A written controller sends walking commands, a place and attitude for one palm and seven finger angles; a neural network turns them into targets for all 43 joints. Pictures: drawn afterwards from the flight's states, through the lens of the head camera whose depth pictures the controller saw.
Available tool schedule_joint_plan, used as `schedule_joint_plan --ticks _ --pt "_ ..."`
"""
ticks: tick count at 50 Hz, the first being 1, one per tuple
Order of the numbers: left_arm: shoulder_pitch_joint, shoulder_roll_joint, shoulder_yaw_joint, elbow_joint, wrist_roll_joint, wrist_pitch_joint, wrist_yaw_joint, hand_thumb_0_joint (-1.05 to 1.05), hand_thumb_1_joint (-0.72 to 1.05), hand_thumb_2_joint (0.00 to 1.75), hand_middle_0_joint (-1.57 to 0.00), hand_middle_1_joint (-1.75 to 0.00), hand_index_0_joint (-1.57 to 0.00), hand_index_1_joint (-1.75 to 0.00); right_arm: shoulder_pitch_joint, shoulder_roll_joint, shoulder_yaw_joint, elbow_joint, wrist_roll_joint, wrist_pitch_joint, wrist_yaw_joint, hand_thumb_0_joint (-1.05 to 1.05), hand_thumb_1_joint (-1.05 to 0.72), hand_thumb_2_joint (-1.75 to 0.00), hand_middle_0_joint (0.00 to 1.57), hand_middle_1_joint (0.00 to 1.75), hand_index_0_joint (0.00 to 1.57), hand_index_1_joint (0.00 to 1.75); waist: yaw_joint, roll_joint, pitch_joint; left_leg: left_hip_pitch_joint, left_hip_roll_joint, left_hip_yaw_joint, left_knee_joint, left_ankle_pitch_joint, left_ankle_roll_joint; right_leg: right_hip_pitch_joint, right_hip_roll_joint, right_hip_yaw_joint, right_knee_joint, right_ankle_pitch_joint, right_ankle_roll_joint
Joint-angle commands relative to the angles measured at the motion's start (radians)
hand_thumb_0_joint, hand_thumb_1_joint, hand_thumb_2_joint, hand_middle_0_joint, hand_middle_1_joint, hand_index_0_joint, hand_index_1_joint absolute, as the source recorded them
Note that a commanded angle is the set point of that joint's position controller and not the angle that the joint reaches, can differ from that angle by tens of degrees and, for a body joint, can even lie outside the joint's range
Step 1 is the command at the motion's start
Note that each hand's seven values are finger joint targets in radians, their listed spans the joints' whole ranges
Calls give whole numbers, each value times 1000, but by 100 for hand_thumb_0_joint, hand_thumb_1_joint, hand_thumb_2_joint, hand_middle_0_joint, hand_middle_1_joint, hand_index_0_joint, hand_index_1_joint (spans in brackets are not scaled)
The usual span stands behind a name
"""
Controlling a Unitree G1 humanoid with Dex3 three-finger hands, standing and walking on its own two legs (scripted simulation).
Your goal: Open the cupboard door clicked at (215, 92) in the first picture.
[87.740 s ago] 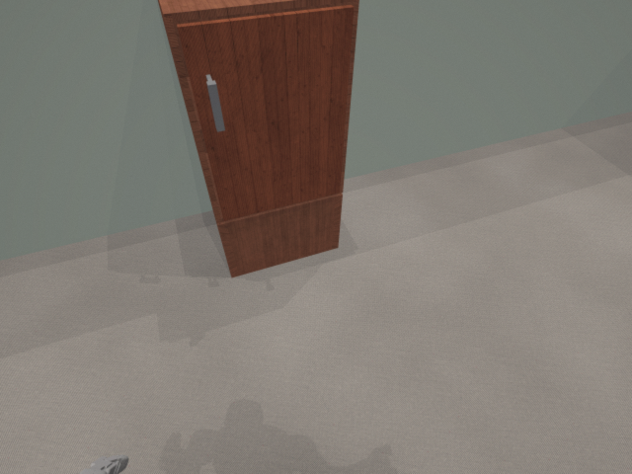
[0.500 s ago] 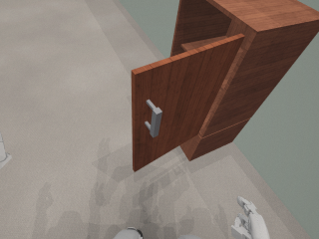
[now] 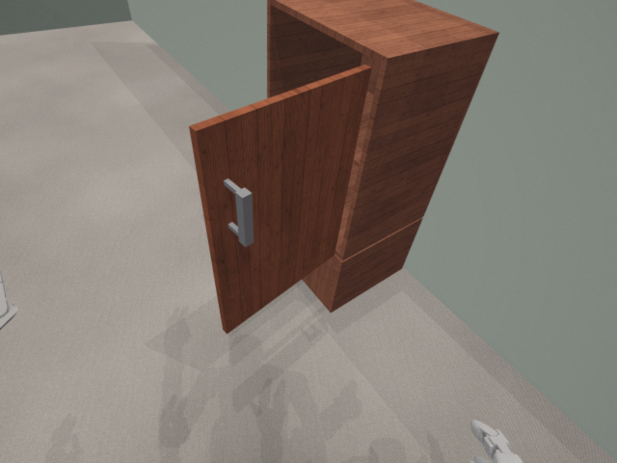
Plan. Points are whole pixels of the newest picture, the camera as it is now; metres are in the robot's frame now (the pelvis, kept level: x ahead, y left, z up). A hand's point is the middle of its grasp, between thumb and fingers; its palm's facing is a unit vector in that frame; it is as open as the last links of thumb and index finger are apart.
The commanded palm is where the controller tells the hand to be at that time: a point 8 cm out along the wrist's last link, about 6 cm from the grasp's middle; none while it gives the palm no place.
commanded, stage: stop stepping back and stand still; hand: left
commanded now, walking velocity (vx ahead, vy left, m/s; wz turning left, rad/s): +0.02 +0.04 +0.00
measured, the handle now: (238, 213) +0.53 +0.15 +0.01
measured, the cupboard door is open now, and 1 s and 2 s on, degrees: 98 98 98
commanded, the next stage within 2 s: let the arm hang, fingers relaxed in 0.86 s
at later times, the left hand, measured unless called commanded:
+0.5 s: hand out of the picture +0.12 +0.28 +0.18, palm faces +0.47 -0.75 -0.46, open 7.4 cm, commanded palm +0.06 +0.31 +0.19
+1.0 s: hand out of the picture +0.11 +0.28 +0.14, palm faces +0.39 -0.78 -0.49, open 7.4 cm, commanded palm none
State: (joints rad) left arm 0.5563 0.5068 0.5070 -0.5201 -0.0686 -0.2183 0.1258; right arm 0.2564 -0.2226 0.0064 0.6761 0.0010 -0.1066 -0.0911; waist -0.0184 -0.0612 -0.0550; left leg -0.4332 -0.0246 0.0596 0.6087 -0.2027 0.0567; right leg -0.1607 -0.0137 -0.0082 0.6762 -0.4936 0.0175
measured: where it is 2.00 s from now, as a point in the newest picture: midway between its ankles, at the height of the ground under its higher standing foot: outside the picture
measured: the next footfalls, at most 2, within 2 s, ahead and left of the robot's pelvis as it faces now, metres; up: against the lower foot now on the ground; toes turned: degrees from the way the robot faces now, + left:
left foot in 0.34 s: +0.00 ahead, +0.13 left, +0.00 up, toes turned +4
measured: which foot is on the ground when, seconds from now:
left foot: down 0.00-0.12, up 0.14-0.32, down 0.34-1.00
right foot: down 0.00-1.00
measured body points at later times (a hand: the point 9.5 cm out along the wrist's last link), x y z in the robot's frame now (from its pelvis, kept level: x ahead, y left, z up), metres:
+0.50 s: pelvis -0.07 +0.00 +0.02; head -0.08 +0.00 +0.47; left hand +0.09 +0.31 +0.20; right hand +0.11 -0.22 -0.06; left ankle -0.04 +0.12 -0.72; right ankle -0.05 -0.11 -0.72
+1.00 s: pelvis -0.09 +0.01 +0.02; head -0.08 +0.01 +0.47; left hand +0.08 +0.32 +0.17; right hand +0.07 -0.22 -0.08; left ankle -0.04 +0.12 -0.72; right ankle -0.05 -0.11 -0.72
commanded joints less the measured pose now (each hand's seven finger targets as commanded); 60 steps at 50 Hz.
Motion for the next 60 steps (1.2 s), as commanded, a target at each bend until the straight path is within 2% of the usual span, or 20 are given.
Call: schedule_joint_plan --ticks 1,4,5,6,7,9,11,14,16,18,21,28,33,42,47,48,50,55,57,60 --pt "-80 137 64 -132 13 -33 28 0 90 90 -20 -30 -20 -30 -106 -134 -37 -161 -19 -100 -4 0 -90 -90 20 30 20 30 13 219 -36 157 262 -399 -388 25 53 -102 19 6 47 -62 -15" --pt "21 115 46 -227 22 -31 26 0 90 90 -20 -30 -20 -30 -143 -133 -40 -205 -6 -89 8 0 -90 -90 20 30 20 30 25 192 -35 -71 141 -206 -343 -322 -5 135 8 -6 -191 48 -48" --pt "60 122 47 -255 31 -31 24 0 90 90 -20 -30 -20 -30 -143 -126 -44 -221 -7 -78 13 0 -90 -90 20 30 20 30 22 116 -22 -70 60 -120 -161 -287 -37 71 -64 87 -314 -36 -77" --pt "75 147 60 -265 33 -30 25 0 90 90 -20 -30 -20 -30 -147 -120 -50 -215 -5 -66 18 0 -90 -90 20 30 20 30 25 -67 9 11 -17 -49 163 -207 -69 -160 -245 340 -520 -242 -136" --pt "34 145 64 -273 28 -29 27 0 90 90 -20 -30 -20 -30 -141 -116 -58 -190 -3 -59 16 0 -90 -90 20 30 20 30 29 -151 86 -12 -13 -79 419 -190 -82 -336 -351 458 -595 -312 -195" --pt "-18 147 98 -217 34 -38 36 0 90 90 -20 -30 -20 -30 -106 -101 -55 -155 -10 -60 8 0 -90 -90 20 30 20 30 -9 -83 89 -36 40 -101 483 -130 -83 -346 -292 315 -535 -171 -174" --pt "-58 133 84 -152 48 -49 45 0 90 90 -20 -30 -20 -30 -114 -77 -31 -160 -5 -70 -6 0 -90 -90 20 30 20 30 -6 3 84 18 84 -67 236 -119 -66 -246 -219 171 -438 63 -143" --pt "-112 90 48 -50 55 -57 53 0 90 90 -20 -30 -20 -30 -91 -91 -34 -130 -9 -101 -31 0 -90 -90 20 30 20 30 0 98 89 179 58 -33 -130 -49 -41 -184 -148 115 -348 201 -92" --pt "-126 66 15 -65 53 -63 50 0 90 90 -20 -30 -20 -30 -84 -121 -47 -141 -8 -116 -30 0 -90 -90 20 30 20 30 20 196 46 235 128 -134 -230 50 -18 -135 -69 94 -261 272 -41" --pt "-102 61 -1 -88 46 -58 42 0 90 90 -20 -30 -20 -30 -84 -133 -55 -166 10 -117 -26 0 -90 -90 20 30 20 30 29 137 -36 266 171 -165 -186 221 -7 -63 -34 66 -228 412 -13" --pt "-94 64 -5 -137 49 -51 30 0 90 90 -20 -30 -20 -30 -97 -112 -37 -168 1 -114 -9 0 -90 -90 20 30 20 30 15 105 -58 213 137 -129 -198 283 -24 3 -25 17 -195 481 -9" --pt "-48 101 52 -139 44 -40 36 0 90 90 -20 -30 -20 -30 -129 -108 -35 -191 -9 -103 0 0 -90 -90 20 30 20 30 21 106 18 135 105 -115 -269 -127 -29 -51 -31 63 -328 193 -21" --pt "-98 68 20 -101 45 -38 35 0 90 90 -20 -30 -20 -30 -132 -98 -34 -194 -10 -86 -3 0 -90 -90 20 30 20 30 11 120 68 155 84 -96 -244 -183 -42 -138 -40 81 -411 41 -32" --pt "-120 49 -18 -131 62 -35 37 0 90 90 -20 -30 -20 -30 -130 -109 -32 -197 -6 -106 -8 0 -90 -90 20 30 20 30 20 177 28 118 123 -164 -381 -268 -28 -24 12 3 -303 156 -7" --pt "-53 72 17 -145 56 -46 39 0 90 90 -20 -30 -20 -30 -123 -102 -36 -192 -9 -113 -1 0 -90 -90 20 30 20 30 23 121 -5 148 93 -118 -295 -130 -35 -9 -20 31 -346 222 -17" --pt "-130 -145 -434 689 94 80 -95 0 90 90 -20 -30 -20 -30 -166 -231 -85 92 2 -149 79 0 -90 -90 20 30 20 30 -32 131 61 103 131 -153 -113 155 -33 -166 -78 -4 -235 351 -41" --pt "-140 -108 -374 695 103 204 -130 0 90 90 -20 -30 -20 -30 -69 -235 -94 65 6 -21 89 0 -90 -90 20 30 20 30 -13 113 4 146 150 -163 -115 249 -25 -156 -82 26 -203 331 -52" --pt "-273 -57 -401 931 110 200 -128 0 90 90 -20 -30 -20 -30 -113 -248 -70 99 -20 42 93 0 -90 -90 20 30 20 30 16 -104 -36 75 125 -212 -134 119 4 -72 -87 62 -197 267 -85" --pt "-326 -47 -418 1048 105 205 -124 0 90 90 -20 -30 -20 -30 -115 -235 -63 131 -24 62 94 0 -90 -90 20 30 20 30 8 -87 -20 118 94 -182 -120 94 -6 -104 -118 87 -240 245 -100" --pt "-362 -55 -446 1194 95 214 -118 0 90 90 -20 -30 -20 -30 -120 -212 -46 177 -31 86 94 0 -90 -90 20 30 20 30 6 95 25 147 94 -182 -180 55 -18 -124 -105 89 -263 173 -93"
